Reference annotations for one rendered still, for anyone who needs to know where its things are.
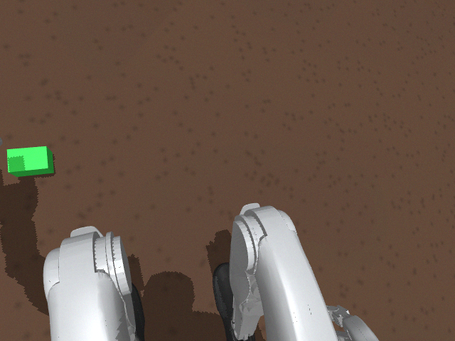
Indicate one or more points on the left robot foot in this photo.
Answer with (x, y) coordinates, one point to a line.
(138, 314)

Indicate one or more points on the right robot foot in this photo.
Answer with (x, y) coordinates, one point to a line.
(224, 299)

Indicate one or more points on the right robot hand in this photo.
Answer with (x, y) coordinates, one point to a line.
(355, 328)

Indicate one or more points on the small box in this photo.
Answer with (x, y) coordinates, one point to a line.
(30, 161)

